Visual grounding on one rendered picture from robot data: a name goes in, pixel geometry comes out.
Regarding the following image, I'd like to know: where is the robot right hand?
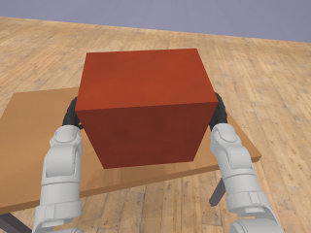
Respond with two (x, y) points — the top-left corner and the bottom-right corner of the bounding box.
(209, 92), (228, 131)

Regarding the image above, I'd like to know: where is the robot left hand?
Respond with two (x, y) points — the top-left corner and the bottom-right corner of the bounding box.
(61, 97), (84, 130)

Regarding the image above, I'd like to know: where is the left robot forearm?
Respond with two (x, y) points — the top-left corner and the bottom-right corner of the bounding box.
(32, 124), (83, 233)

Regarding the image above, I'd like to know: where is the right robot forearm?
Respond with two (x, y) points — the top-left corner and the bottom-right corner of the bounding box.
(210, 123), (285, 233)

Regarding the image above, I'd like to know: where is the carton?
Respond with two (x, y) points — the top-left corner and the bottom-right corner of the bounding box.
(75, 48), (219, 169)

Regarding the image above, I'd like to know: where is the robot right upper arm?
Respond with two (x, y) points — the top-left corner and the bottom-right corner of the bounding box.
(228, 217), (284, 233)

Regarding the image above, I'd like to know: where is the table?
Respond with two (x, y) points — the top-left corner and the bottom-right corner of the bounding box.
(0, 86), (262, 233)

